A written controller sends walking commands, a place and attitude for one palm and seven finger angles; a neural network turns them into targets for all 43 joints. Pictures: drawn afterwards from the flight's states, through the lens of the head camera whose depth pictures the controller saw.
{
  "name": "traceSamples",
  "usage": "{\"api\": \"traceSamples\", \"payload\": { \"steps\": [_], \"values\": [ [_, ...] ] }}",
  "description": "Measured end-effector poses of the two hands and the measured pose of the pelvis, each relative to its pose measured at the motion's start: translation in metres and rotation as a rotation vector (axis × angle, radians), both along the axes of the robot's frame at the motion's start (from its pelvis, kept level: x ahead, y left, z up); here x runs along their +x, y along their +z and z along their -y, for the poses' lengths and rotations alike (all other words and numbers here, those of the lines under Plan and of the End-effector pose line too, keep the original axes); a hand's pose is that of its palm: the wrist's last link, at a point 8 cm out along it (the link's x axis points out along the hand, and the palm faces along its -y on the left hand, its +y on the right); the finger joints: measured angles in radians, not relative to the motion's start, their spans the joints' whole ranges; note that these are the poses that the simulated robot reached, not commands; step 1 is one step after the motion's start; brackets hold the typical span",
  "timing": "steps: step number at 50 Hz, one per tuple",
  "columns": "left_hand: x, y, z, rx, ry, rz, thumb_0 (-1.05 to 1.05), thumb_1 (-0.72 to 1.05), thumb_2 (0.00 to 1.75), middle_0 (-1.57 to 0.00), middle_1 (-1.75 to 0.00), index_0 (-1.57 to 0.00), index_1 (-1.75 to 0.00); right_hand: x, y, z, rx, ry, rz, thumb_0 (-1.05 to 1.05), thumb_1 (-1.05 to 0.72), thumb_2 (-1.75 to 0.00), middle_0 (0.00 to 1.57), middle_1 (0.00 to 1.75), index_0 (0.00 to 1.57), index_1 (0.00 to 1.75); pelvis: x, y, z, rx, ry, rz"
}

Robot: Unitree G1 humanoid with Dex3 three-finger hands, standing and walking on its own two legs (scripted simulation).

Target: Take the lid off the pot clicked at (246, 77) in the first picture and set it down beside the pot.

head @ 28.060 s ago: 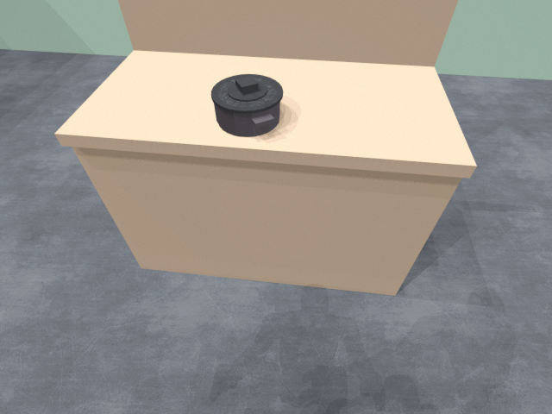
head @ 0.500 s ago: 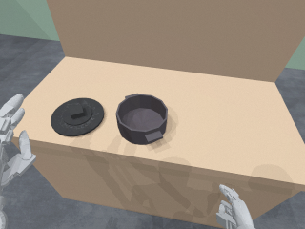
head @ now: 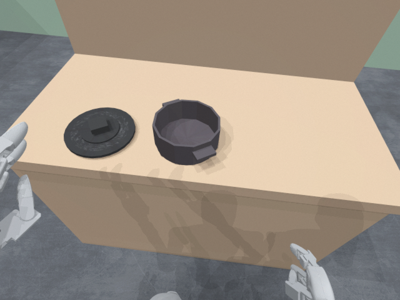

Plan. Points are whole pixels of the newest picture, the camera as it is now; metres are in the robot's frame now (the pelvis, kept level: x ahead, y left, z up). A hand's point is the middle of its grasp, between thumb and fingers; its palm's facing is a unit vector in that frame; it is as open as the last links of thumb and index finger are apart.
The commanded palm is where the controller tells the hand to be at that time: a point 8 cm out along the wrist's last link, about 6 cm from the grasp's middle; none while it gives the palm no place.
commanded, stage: step back with the hand held close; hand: left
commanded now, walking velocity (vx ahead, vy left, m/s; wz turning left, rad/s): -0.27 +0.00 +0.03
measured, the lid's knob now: (98, 124) +0.52 +0.31 +0.00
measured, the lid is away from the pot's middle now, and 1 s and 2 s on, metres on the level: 0.24 0.24 0.24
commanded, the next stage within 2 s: stop stepping back and stand still in 0.88 s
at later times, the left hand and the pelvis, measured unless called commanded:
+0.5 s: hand (25, 248) +0.15 +0.22 +0.19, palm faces +0.31 -0.84 -0.44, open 7.4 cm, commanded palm +0.08 +0.27 +0.19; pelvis -0.05 -0.01 +0.00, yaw +0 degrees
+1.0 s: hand out of the picture +0.07 +0.23 +0.18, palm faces +0.21 -0.82 -0.53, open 7.4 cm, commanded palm +0.00 +0.28 +0.19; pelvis -0.15 +0.01 +0.00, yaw -3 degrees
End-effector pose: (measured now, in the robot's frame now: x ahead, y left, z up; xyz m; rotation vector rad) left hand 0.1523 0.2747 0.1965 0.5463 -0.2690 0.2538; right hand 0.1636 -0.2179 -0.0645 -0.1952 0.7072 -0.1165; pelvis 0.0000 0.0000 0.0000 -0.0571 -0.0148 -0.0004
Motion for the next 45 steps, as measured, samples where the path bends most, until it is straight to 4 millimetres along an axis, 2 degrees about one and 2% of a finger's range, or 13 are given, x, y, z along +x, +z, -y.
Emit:
{"api": "traceSamples", "payload": {
  "steps": [7, 10, 13, 21, 27, 31, 36, 41, 45],
  "values": [
    [-0.015, -0.022, -0.005, -0.080, 0.044, -0.003, 0.01, 0.89, 0.90, -0.21, -0.30, -0.22, -0.30, -0.018, 0.004, 0.011, -0.055, -0.003, 0.001, 0.01, -0.91, -0.90, 0.20, 0.30, 0.21, 0.30, -0.013, -0.004, 0.002, -0.005, 0.023, -0.009],
    [-0.020, -0.025, -0.006, -0.092, 0.029, 0.008, 0.01, 0.89, 0.90, -0.21, -0.30, -0.22, -0.30, -0.023, 0.006, 0.015, -0.090, -0.002, -0.002, 0.01, -0.91, -0.90, 0.20, 0.30, 0.21, 0.30, -0.019, -0.006, 0.000, -0.011, 0.026, -0.008],
    [-0.025, -0.022, -0.005, -0.066, 0.008, 0.031, 0.01, 0.89, 0.90, -0.21, -0.30, -0.22, -0.30, -0.026, 0.008, 0.016, -0.109, 0.002, 0.012, 0.01, -0.91, -0.90, 0.20, 0.30, 0.20, 0.30, -0.025, -0.008, -0.001, -0.017, 0.023, -0.004],
    [-0.037, 0.004, 0.004, 0.020, -0.015, 0.091, 0.01, 0.89, 0.90, -0.21, -0.30, -0.22, -0.30, -0.032, 0.002, 0.006, -0.043, 0.024, 0.044, 0.01, -0.91, -0.90, 0.20, 0.30, 0.20, 0.30, -0.042, -0.006, 0.004, -0.019, -0.005, -0.021],
    [-0.043, 0.001, 0.013, -0.041, -0.065, 0.100, 0.01, 0.89, 0.90, -0.21, -0.30, -0.22, -0.30, -0.052, 0.001, 0.007, -0.021, -0.020, -0.013, 0.01, -0.91, -0.90, 0.20, 0.30, 0.21, 0.30, -0.046, -0.001, 0.004, 0.008, 0.008, -0.022],
    [-0.041, -0.014, 0.000, -0.096, -0.062, 0.098, 0.01, 0.89, 0.90, -0.22, -0.30, -0.22, -0.30, -0.063, 0.005, 0.010, -0.069, -0.060, -0.028, 0.01, -0.91, -0.90, 0.20, 0.30, 0.21, 0.30, -0.048, -0.004, -0.007, 0.016, 0.018, -0.050],
    [-0.041, -0.025, -0.018, -0.108, -0.056, 0.036, 0.01, 0.89, 0.90, -0.21, -0.30, -0.22, -0.30, -0.079, 0.014, 0.002, -0.089, -0.066, -0.027, 0.01, -0.91, -0.90, 0.20, 0.30, 0.20, 0.30, -0.075, 0.002, -0.015, 0.027, -0.023, -0.049],
    [-0.060, -0.005, -0.008, -0.066, -0.116, -0.014, 0.02, 0.89, 0.90, -0.21, -0.30, -0.21, -0.30, -0.106, 0.025, -0.008, -0.040, -0.062, 0.002, 0.01, -0.91, -0.90, 0.20, 0.30, 0.20, 0.30, -0.099, 0.014, -0.019, -0.009, -0.054, -0.048],
    [-0.085, 0.013, 0.003, 0.001, -0.159, 0.003, 0.02, 0.89, 0.90, -0.21, -0.30, -0.21, -0.30, -0.129, 0.021, -0.009, -0.013, -0.072, 0.011, 0.01, -0.91, -0.90, 0.20, 0.30, 0.21, 0.30, -0.117, 0.014, -0.019, -0.011, -0.063, -0.043]
  ]
}}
